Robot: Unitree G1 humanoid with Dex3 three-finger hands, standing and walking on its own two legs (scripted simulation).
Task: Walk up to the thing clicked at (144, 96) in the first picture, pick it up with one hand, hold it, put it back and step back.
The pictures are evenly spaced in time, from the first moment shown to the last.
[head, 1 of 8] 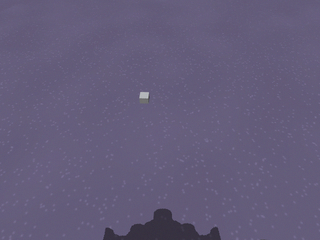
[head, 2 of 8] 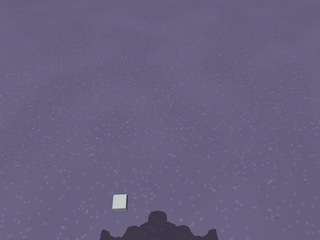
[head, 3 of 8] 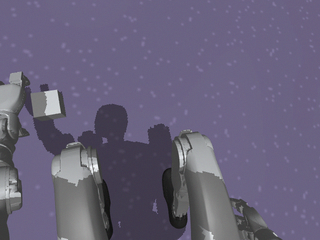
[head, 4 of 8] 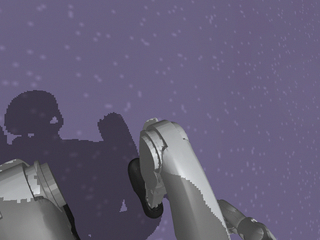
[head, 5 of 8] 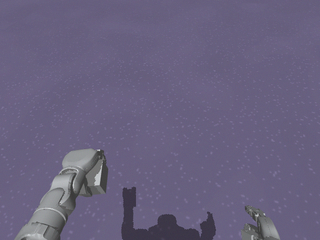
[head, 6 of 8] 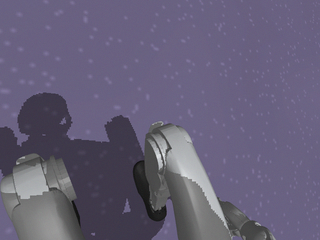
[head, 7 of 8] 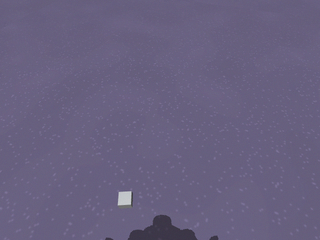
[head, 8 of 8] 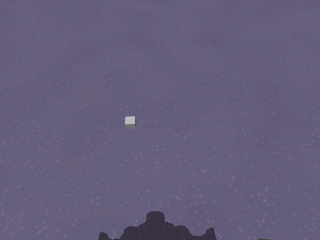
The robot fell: no
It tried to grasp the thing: yes
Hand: left
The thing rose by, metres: 0.68
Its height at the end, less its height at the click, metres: +0.00
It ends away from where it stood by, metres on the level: 0.01
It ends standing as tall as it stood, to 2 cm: yes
